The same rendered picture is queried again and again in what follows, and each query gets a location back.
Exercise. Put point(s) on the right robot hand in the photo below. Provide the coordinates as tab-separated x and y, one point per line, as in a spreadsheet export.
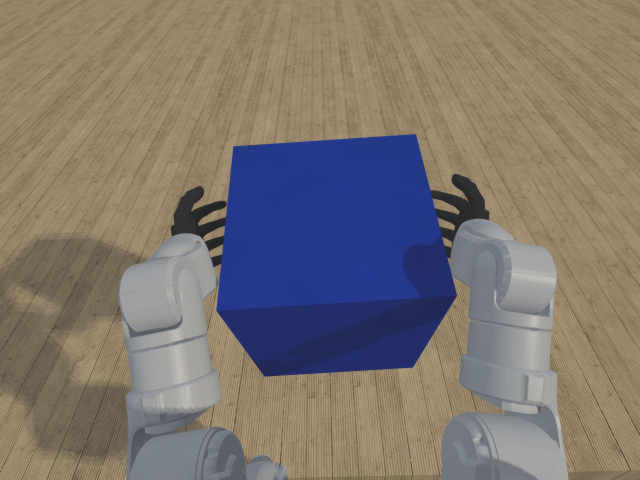
474	209

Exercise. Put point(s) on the right robot upper arm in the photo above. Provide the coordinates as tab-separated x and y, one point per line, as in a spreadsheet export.
483	446

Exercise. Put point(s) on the left robot upper arm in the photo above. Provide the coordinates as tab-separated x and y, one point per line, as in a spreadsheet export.
205	454

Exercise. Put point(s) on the robot left shin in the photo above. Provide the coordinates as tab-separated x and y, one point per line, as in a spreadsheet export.
261	458

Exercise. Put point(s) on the left robot hand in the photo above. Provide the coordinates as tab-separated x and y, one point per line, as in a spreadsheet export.
186	221

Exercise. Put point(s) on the robot right forearm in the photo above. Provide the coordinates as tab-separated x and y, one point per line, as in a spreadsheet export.
512	288

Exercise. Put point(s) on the robot left forearm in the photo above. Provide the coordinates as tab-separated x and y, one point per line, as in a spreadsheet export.
164	324

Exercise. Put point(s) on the carton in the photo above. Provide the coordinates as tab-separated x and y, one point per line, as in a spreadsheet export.
333	259

